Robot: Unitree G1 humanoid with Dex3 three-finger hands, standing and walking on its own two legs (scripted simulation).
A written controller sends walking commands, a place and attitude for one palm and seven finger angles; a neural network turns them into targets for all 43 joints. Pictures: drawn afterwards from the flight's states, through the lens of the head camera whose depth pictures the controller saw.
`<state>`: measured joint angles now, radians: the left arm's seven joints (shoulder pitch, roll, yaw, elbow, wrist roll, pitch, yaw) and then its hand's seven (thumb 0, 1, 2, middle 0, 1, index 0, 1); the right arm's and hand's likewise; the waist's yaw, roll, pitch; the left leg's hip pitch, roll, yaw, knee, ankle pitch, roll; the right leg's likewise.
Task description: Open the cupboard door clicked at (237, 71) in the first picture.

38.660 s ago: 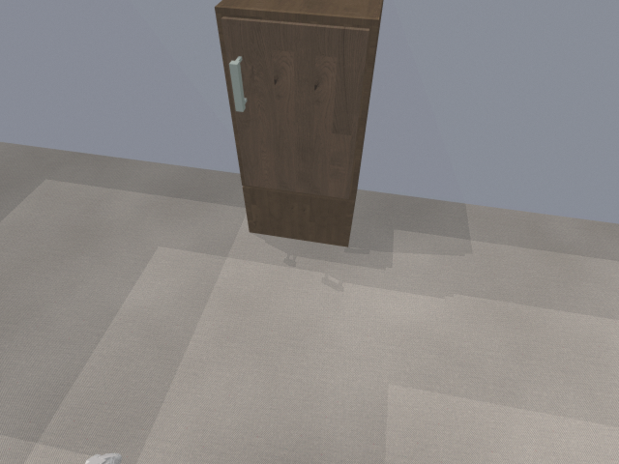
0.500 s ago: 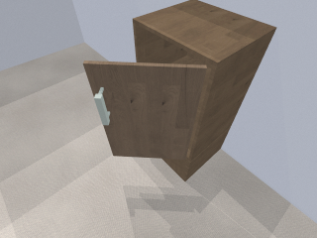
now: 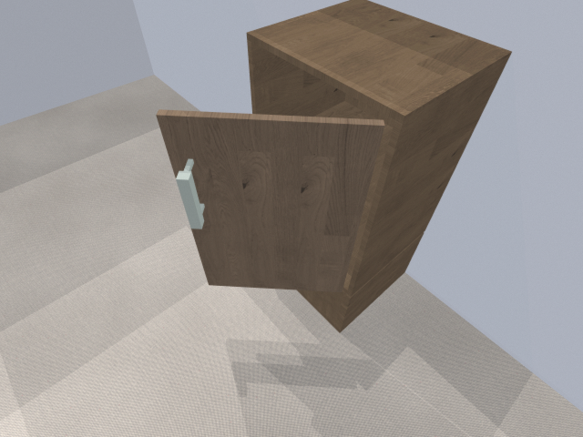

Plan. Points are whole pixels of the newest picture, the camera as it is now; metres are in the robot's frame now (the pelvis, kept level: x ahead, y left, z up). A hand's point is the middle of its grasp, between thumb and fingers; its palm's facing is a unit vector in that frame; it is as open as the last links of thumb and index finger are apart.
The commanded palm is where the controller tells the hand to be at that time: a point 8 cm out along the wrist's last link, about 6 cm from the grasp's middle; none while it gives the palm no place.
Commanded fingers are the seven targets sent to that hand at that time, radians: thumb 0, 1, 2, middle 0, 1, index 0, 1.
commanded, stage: raise the hand with hooked fingers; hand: left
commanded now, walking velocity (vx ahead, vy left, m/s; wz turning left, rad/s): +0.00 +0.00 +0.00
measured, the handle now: (193, 194) +0.57 +0.24 -0.05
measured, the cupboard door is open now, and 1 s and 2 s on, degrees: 45 45 45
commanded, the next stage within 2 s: none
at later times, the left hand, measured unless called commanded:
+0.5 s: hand out of the picture +0.14 +0.19 -0.08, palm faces +0.00 -1.00 +0.03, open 8.6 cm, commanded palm +0.12 +0.26 -0.06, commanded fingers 0.00 0.39 0.68 -0.24 -0.63 -0.24 -0.63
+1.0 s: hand (113, 404) +0.17 +0.25 -0.05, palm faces +0.02 -1.00 -0.05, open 11.6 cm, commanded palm +0.15 +0.31 -0.05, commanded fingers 0.00 -0.20 0.43 -0.28 -1.00 -0.28 -1.00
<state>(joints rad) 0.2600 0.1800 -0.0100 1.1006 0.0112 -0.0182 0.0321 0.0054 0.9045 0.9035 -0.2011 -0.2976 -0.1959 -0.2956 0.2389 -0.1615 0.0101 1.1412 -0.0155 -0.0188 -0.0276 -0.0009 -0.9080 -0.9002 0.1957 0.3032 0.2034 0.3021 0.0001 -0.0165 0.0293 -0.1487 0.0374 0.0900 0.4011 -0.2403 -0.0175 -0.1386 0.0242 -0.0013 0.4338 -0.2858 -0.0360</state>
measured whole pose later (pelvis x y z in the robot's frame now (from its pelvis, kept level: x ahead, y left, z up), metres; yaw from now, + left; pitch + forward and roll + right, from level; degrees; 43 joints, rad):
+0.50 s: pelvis -0.06 +0.01 -0.10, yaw +3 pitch +13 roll +0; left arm 0.33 0.19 0.13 0.21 -0.28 -0.50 -0.37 0.01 0.61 0.78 -0.22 -0.49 -0.22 -0.49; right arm 0.12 -0.29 -0.06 0.48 0.02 -0.23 -0.02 0.01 -0.91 -0.90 0.20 0.30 0.20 0.30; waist 0.02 -0.03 -0.15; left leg -0.93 0.02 0.02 1.19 -0.49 0.00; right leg -0.88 -0.02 -0.05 1.21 -0.56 -0.03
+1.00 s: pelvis -0.07 +0.03 -0.10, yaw +3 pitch +15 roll -3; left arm 0.25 0.30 0.26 0.15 -0.32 -0.38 -0.36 0.01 0.03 0.53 -0.26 -0.86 -0.26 -0.86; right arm 0.30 -0.25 0.01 0.58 0.02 -0.20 -0.06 0.01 -0.90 -0.90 0.20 0.30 0.21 0.30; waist -0.02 0.03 -0.14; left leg -0.96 0.03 0.00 1.17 -0.47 0.03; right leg -0.88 -0.01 -0.07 1.13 -0.51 0.00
